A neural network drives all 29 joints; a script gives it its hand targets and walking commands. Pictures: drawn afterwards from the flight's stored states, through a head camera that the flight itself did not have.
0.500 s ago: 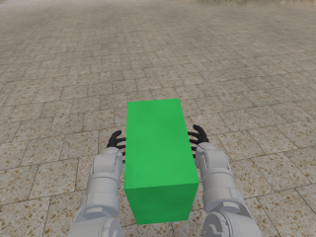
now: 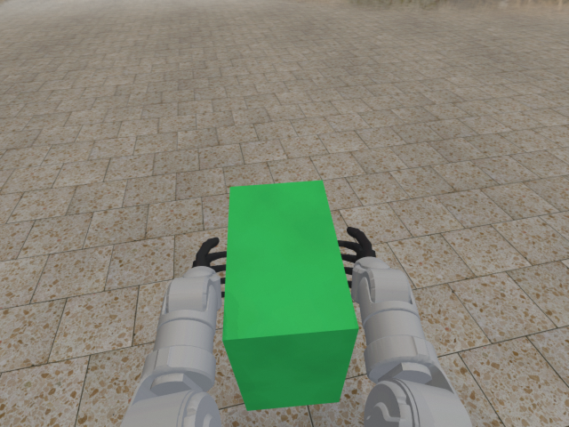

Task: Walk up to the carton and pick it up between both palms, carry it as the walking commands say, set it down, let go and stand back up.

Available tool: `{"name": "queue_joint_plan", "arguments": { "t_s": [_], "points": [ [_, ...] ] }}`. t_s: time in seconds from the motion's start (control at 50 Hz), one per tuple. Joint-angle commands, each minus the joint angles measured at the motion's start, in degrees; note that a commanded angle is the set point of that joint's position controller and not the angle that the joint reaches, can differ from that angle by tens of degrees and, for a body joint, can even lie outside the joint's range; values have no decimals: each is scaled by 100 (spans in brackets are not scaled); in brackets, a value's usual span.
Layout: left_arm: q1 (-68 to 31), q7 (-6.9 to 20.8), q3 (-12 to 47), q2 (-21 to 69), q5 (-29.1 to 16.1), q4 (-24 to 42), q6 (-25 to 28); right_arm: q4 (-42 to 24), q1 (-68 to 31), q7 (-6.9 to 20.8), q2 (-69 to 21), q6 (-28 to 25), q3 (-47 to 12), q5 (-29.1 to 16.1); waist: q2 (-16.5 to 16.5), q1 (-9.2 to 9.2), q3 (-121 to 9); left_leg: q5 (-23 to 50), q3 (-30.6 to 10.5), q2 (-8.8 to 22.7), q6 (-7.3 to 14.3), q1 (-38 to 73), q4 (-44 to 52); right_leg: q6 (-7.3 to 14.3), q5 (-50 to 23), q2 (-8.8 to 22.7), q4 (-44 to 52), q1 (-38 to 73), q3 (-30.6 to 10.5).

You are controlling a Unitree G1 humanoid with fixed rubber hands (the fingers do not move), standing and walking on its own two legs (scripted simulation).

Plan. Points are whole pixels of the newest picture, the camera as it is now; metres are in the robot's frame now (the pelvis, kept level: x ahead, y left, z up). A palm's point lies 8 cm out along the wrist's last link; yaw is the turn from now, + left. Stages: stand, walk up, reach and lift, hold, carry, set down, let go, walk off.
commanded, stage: reach and lift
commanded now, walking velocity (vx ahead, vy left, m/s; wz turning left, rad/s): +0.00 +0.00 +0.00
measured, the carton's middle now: (284, 295) +0.34 +0.01 +0.00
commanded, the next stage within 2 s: hold in 0.80 s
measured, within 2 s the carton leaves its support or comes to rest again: neither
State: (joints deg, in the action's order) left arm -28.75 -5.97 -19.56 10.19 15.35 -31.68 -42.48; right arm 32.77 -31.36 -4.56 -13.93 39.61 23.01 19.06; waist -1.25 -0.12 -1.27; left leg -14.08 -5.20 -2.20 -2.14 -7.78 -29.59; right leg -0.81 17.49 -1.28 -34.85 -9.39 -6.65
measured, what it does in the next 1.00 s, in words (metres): stands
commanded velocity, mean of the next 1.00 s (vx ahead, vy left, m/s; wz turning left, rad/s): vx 0.00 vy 0.00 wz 0.00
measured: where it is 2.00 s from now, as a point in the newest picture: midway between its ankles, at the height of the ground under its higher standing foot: outside the picture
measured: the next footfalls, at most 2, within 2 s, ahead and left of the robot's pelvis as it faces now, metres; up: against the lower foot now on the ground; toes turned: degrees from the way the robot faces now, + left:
right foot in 1.66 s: +0.03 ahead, -0.15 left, +0.00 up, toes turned +0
left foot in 1.98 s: +0.03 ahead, +0.05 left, +0.00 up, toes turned +6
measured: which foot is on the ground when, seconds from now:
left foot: down 0.00-1.00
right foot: down 0.00-1.00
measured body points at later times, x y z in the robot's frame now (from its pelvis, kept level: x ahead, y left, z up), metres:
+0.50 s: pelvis -0.01 +0.00 +0.00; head -0.08 +0.00 +0.44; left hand +0.32 +0.13 +0.06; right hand +0.32 -0.11 +0.07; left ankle +0.03 +0.15 -0.73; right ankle +0.03 -0.12 -0.73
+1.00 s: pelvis -0.01 +0.00 +0.00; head -0.08 +0.00 +0.44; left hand +0.31 +0.13 +0.06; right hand +0.32 -0.11 +0.07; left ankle +0.03 +0.15 -0.73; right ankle +0.03 -0.12 -0.73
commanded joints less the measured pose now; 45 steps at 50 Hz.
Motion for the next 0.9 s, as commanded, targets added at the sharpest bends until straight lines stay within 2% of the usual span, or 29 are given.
{"name": "queue_joint_plan", "arguments": {
  "t_s": [0.0,0.24,0.62,0.88],
  "points": [
    [-3645,1494,2685,5885,-1276,397,236,137,-2784,1398,-5960,142,-3014,-1422,-94,45,-1380,893,123,-379,179,778,418,-44,-1111,-305,1169,145,283],
    [-3287,1539,2701,5821,-1242,405,148,45,-2509,1404,-5906,210,-3035,-1389,-89,36,-1287,867,123,-384,186,771,478,-36,-1065,-327,1221,198,289],
    [-3038,1646,2722,5888,-1214,346,108,-88,-2464,1442,-6005,234,-3160,-1404,-120,31,-1081,395,170,-374,224,705,529,-22,-494,-303,1303,89,296],
    [-2864,1662,2964,5927,-1327,617,68,-199,-2147,1461,-6048,291,-3309,-1456,-112,-22,-1164,557,153,-358,218,782,545,-15,-643,-327,1320,142,301]
  ]
}}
